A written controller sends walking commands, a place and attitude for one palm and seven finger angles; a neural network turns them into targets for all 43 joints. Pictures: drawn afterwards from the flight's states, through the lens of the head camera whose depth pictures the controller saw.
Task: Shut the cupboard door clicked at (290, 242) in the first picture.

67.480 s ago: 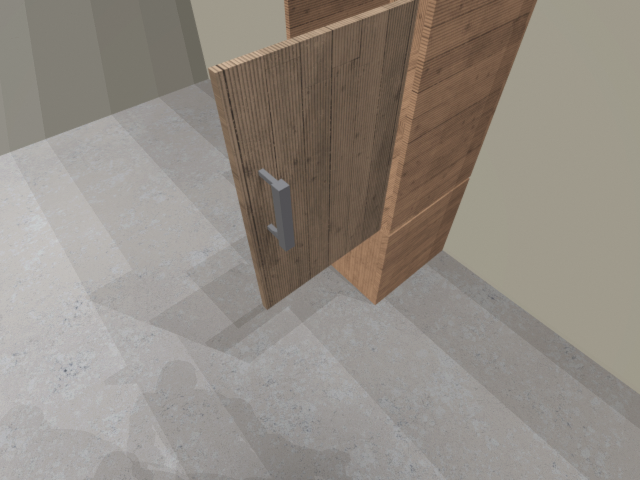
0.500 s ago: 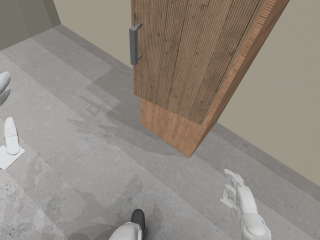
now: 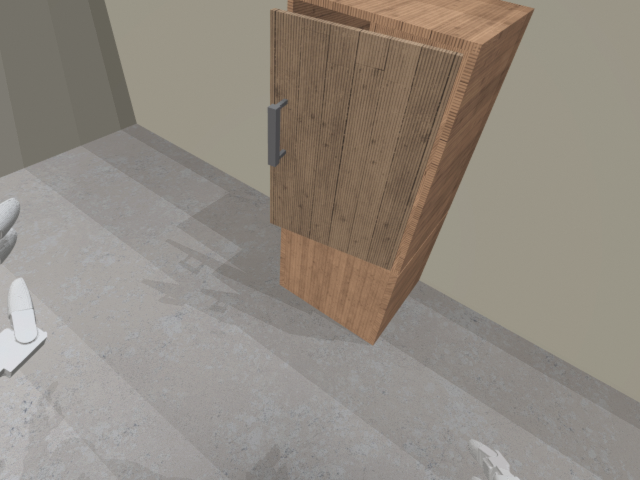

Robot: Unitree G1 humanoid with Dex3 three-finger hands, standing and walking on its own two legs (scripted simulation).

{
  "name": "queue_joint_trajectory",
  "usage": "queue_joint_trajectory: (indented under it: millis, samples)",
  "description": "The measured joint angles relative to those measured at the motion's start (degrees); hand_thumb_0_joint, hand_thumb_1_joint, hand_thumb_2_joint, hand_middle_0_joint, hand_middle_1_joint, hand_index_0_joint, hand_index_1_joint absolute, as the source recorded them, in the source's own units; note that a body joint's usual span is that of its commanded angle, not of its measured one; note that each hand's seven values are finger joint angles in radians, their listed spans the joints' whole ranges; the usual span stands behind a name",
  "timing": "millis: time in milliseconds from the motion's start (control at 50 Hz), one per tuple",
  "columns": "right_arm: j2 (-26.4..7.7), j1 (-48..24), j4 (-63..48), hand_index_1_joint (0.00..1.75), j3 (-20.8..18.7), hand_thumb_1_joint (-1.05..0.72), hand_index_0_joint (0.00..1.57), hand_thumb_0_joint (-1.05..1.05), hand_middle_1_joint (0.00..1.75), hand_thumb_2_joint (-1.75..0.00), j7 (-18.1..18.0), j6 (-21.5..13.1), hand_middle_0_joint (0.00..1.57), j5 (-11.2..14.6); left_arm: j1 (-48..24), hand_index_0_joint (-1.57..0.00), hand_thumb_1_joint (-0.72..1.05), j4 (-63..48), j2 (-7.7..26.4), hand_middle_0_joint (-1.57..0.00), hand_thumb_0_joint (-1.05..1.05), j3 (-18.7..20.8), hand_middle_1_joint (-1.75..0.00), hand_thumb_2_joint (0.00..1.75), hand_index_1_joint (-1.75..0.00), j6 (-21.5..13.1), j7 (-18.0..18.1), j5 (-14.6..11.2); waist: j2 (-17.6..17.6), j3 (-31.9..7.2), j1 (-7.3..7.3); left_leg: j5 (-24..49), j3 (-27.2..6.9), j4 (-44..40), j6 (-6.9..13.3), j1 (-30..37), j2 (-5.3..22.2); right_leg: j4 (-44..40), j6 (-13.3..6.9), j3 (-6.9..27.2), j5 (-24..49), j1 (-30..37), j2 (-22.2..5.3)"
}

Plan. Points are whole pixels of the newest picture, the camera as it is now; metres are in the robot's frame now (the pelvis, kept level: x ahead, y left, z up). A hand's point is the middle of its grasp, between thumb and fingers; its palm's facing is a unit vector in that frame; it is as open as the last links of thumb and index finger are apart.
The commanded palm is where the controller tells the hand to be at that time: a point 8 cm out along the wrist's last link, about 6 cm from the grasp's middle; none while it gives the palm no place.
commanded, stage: stop stepping back and stand still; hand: left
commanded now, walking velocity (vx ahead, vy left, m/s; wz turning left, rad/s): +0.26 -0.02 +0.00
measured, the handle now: (278, 133) +0.88 +0.08 -0.01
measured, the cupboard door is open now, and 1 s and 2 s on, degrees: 11 11 11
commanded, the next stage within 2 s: let the arm hang, fingers relaxed in 0.92 s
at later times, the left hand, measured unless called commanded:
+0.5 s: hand out of the picture +0.12 +0.30 +0.19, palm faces +0.43 -0.78 -0.46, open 7.4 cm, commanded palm +0.08 +0.33 +0.18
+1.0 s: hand out of the picture +0.16 +0.34 +0.17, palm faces +0.40 -0.78 -0.49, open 7.4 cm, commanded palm none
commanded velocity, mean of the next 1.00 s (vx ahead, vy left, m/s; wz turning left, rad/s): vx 0.10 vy -0.07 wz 0.00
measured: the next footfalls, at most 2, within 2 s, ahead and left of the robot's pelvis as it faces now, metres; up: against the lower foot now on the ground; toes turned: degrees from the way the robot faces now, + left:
left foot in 0.16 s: +0.12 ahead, +0.10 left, +0.00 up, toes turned -3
right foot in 0.40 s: -0.03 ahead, -0.03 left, +0.00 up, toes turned -3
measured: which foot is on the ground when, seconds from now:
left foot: down 0.00-0.02, up 0.04-0.14, down 0.16-0.38, up 0.40-0.70, down 0.72-1.00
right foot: down 0.00-0.16, up 0.18-0.38, down 0.40-1.00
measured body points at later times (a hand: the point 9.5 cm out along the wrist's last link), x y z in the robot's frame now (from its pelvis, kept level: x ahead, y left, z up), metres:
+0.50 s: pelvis -0.07 +0.04 +0.00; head -0.10 +0.05 +0.45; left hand +0.09 +0.34 +0.21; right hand +0.07 -0.19 -0.09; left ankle +0.00 +0.14 -0.68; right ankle -0.09 -0.03 -0.74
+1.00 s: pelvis -0.04 +0.08 +0.00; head -0.03 +0.09 +0.45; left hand +0.13 +0.38 +0.20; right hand +0.12 -0.14 -0.09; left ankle -0.04 +0.21 -0.74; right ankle -0.07 -0.03 -0.74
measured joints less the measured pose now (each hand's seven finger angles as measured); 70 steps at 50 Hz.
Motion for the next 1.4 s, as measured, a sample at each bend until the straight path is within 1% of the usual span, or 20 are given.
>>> queue_joint_trajectory:
  millis: [40, 100, 140, 220, 280, 380, 400, 440, 540, 700, 720, 800, 860, 1020, 1060, 1120, 1220, 1280, 1300, 1400]
  samples:
    - [0.1, -0.1, 0.2, 0.30, 0.1, -0.90, 0.21, 0.01, 0.30, -0.90, 0.5, 0.5, 0.20, -0.4, 2.5, -0.21, 0.89, -1.8, 1.7, -0.22, 0.02, 1.3, -0.30, 0.89, -0.30, -0.8, 0.1, -0.3, 0.4, -0.2, 1.15, -6.0, 0.6, 6.4, -1.0, -2.6, 0.4, 0.9, -0.5, -0.6, 1.2, -0.9, -0.3]
    - [-0.9, 0.3, 2.1, 0.30, -0.1, -0.90, 0.21, 0.01, 0.30, -0.90, 0.6, 2.1, 0.20, -0.5, 3.2, -0.22, 0.89, -1.5, 1.0, -0.22, 0.01, 1.7, -0.30, 0.89, -0.30, -0.9, 1.0, 0.1, 0.0, -1.9, 5.07, -10.0, 1.9, 20.0, -0.8, -3.7, 1.0, 4.0, -0.6, -0.8, 2.5, -2.5, -2.6]
    - [-2.2, 0.7, 2.9, 0.30, -0.2, -0.90, 0.21, 0.01, 0.30, -0.90, 0.2, 2.4, 0.20, -0.5, -0.8, -0.22, 0.89, 1.4, -1.1, -0.22, 0.01, 0.8, -0.30, 0.89, -0.30, -0.5, 1.7, 0.8, 0.6, -2.8, 6.66, -12.0, 2.4, 17.4, -0.1, -0.2, 2.6, 7.7, 0.7, -2.4, -0.2, -3.9, -4.3]
    - [-2.7, -2.6, 3.8, 0.30, -0.7, -0.90, 0.21, 0.01, 0.30, -0.90, -0.7, 1.4, 0.20, 0.1, -13.6, -0.21, 0.89, 8.6, -5.3, -0.21, 0.01, -0.5, -0.30, 0.90, -0.30, 2.6, 2.6, 1.2, 1.2, 0.8, 5.13, -3.2, 1.1, 15.0, 2.5, -0.1, 1.7, 24.6, 1.0, 0.2, -6.5, -10.6, -2.5]
    - [0.3, -4.2, 3.2, 0.30, 0.1, -0.90, 0.21, 0.02, 0.30, -0.90, 0.8, 0.7, 0.20, -0.2, -13.0, -0.21, 0.89, 7.6, -4.8, -0.21, 0.01, -0.2, -0.30, 0.90, -0.30, 4.5, 1.4, 0.7, -0.9, 1.8, 3.00, -0.1, 1.4, 9.7, 1.8, 1.5, 1.2, 31.0, 0.5, 0.6, -4.8, -13.7, 0.6]
    - [2.4, -2.6, -1.1, 0.30, 1.2, -0.90, 0.21, 0.02, 0.30, -0.90, 2.2, 0.9, 0.20, -0.9, -0.5, -0.21, 0.89, -2.7, -1.8, -0.21, 0.02, -1.4, -0.30, 0.90, -0.30, 3.2, 0.0, 0.4, -0.7, -0.4, 1.74, -3.7, 2.6, 3.3, 0.2, 1.4, 2.3, 11.5, -1.8, -5.4, -7.0, -5.1, 4.1]
    - [2.4, -2.2, -2.2, 0.30, 1.2, -0.90, 0.21, 0.01, 0.30, -0.90, 2.2, 1.2, 0.20, -0.8, 1.3, -0.21, 0.89, -4.5, 0.1, -0.21, 0.02, -0.5, -0.30, 0.90, -0.30, 2.8, -0.1, 0.5, -1.9, -1.0, 2.28, -8.1, 3.8, 6.4, -0.5, -1.1, 1.3, 5.1, -3.3, -3.9, -8.3, -2.6, 3.3]
    - [1.1, -3.5, -1.2, 0.30, 0.6, -0.90, 0.21, 0.01, 0.30, -0.90, 2.0, 1.9, 0.20, -0.9, 1.3, -0.21, 0.89, -5.4, 1.3, -0.22, 0.02, 0.6, -0.30, 0.89, -0.30, 1.5, -0.3, 0.6, -1.2, -0.4, 4.57, -11.3, 3.3, 20.0, -1.4, -6.6, 1.6, 2.0, -4.8, -3.6, 4.0, -3.7, 2.6]
    - [-2.0, -1.9, 2.8, 0.30, -1.0, -0.90, 0.21, 0.01, 0.30, -0.90, 0.6, 3.9, 0.20, 0.0, -2.8, -0.22, 0.89, 4.7, -1.6, -0.22, 0.01, 0.7, -0.30, 0.89, -0.30, 0.6, 1.3, 0.8, 0.8, -2.1, 5.72, -8.7, 2.7, 34.2, -1.5, -8.5, 3.3, 0.2, -3.0, -4.3, 6.3, -2.4, 0.8]
    - [-5.4, -0.1, 2.5, 0.30, -2.4, -0.90, 0.21, 0.02, 0.30, -0.90, -1.6, 2.0, 0.20, -0.2, -5.1, -0.21, 0.89, 4.9, -6.8, -0.21, 0.01, -3.7, -0.30, 0.90, -0.30, 3.2, 3.0, 1.2, 0.6, 0.3, 4.96, -6.7, 5.4, 7.2, 0.5, 7.2, 6.5, 3.2, 0.1, -5.7, 3.7, -2.3, -3.0]
    - [-5.4, -0.6, 2.0, 0.30, -2.7, -0.90, 0.21, 0.02, 0.30, -0.90, -1.7, 1.7, 0.20, -0.1, -4.7, -0.21, 0.89, 2.9, -6.3, -0.21, 0.02, -3.6, -0.30, 0.90, -0.30, 2.8, 3.0, 1.1, 0.6, 1.0, 4.64, -4.7, 5.0, 5.3, -0.7, 8.4, 6.7, 5.7, 0.6, -5.7, 2.3, -3.3, -3.1]
    - [-1.8, -3.9, 0.8, 0.30, -2.4, -0.91, 0.20, 0.02, 0.30, -0.90, -1.0, 1.4, 0.20, 0.0, -4.3, -0.21, 0.89, 0.0, -1.9, -0.21, 0.02, 0.0, -0.30, 0.90, -0.30, 1.6, 2.4, 0.8, -2.4, 3.8, 3.82, -6.5, 6.5, 7.2, -2.1, 8.9, 5.5, 10.3, 1.6, -2.0, 0.1, -5.6, -3.5]
    - [0.0, -5.0, -0.6, 0.30, -1.1, -0.91, 0.20, 0.02, 0.30, -0.90, 0.5, 0.6, 0.20, 0.2, -4.0, -0.21, 0.89, -0.2, 0.2, -0.22, 0.02, 2.3, -0.30, 0.89, -0.30, 0.9, 1.7, 0.8, -1.1, 4.6, 3.06, -6.7, 6.0, 7.1, -2.2, 8.9, 6.5, 6.4, 0.7, -2.4, 3.5, -4.5, -1.9]
    - [0.6, -5.2, -1.0, 0.30, 0.3, -0.90, 0.21, 0.01, 0.30, -0.90, 1.7, 2.5, 0.20, 1.1, 1.2, -0.21, 0.89, 0.4, -1.2, -0.22, 0.01, 0.6, -0.30, 0.89, -0.30, 0.5, 1.2, 0.2, 1.1, 2.2, 2.84, -6.9, 6.2, 6.0, -2.0, 8.5, 6.8, 3.7, 0.9, -2.2, 4.0, -4.1, -1.6]
    - [-1.2, -5.5, 1.7, 0.30, -0.9, -0.90, 0.21, 0.01, 0.30, -0.90, 3.3, 0.8, 0.20, 0.9, -3.3, -0.21, 0.89, 9.1, -2.1, -0.21, 0.01, -4.3, -0.30, 0.90, -0.30, 0.5, -1.3, 2.1, 2.3, 1.4, 3.81, -6.7, 5.9, 6.4, -1.6, 7.6, 6.0, 5.4, 1.4, -2.7, 4.1, -5.4, -2.4]
    - [-5.1, -7.4, 5.4, 0.30, -1.2, -0.90, 0.21, 0.01, 0.30, -0.90, 4.7, 2.7, 0.20, 0.0, -12.3, -0.21, 0.90, 30.7, -6.1, -0.21, 0.00, -13.0, -0.30, 0.90, -0.30, 6.5, -5.5, 3.8, 4.4, 0.5, 5.01, -7.0, 6.1, 8.2, -0.7, 5.7, 4.7, 7.6, 2.1, -2.5, 2.5, -7.3, -3.9]
    - [-6.0, -8.9, 8.9, 0.30, -1.5, -0.91, 0.21, 0.01, 0.30, -0.90, 4.8, 6.0, 0.20, -1.3, -18.3, -0.20, 0.91, 62.9, -13.0, -0.20, 0.01, -22.6, -0.30, 0.90, -0.30, 13.0, -8.0, 4.8, 3.1, 2.7, 2.93, -6.5, 6.4, 8.4, 0.0, 6.2, 3.4, 9.6, 2.5, -2.2, 2.3, -7.7, -5.3]
    - [-4.9, -7.5, 11.9, 0.30, -1.1, -0.91, 0.20, 0.01, 0.30, -0.90, 4.6, 6.8, 0.20, -1.6, -17.7, -0.20, 0.91, 74.9, -16.7, -0.20, 0.01, -25.4, -0.30, 0.89, -0.30, 14.0, -8.4, 4.6, 0.4, 4.4, 2.39, -5.5, 6.5, 6.8, 0.1, 7.6, 3.4, 7.9, 2.8, -2.2, 3.4, -6.2, -5.1]
    - [-4.3, -6.5, 13.3, 0.30, -1.1, -0.91, 0.20, 0.01, 0.30, -0.90, 4.4, 6.8, 0.20, -1.7, -17.6, -0.20, 0.95, 77.1, -17.4, -0.21, 0.00, -23.7, -0.30, 0.89, -0.30, 13.5, -7.3, 3.9, -0.2, 4.8, 2.61, -5.0, 6.2, 6.2, 0.1, 7.9, 3.7, 6.7, 2.8, -2.5, 4.1, -5.6, -4.8]
    - [-2.1, -2.3, 20.1, 0.30, -1.2, -0.91, 0.20, 0.01, 0.30, -0.90, 3.8, 7.7, 0.20, -1.6, -16.2, -0.21, 1.01, 85.4, -14.8, -0.21, -0.03, -22.4, -0.30, 0.89, -0.30, 12.2, -7.2, 4.4, -1.1, 5.6, 4.45, -2.8, 5.4, 2.9, -0.1, 9.3, 4.3, 0.9, 2.3, -3.4, 7.5, -2.8, -3.8]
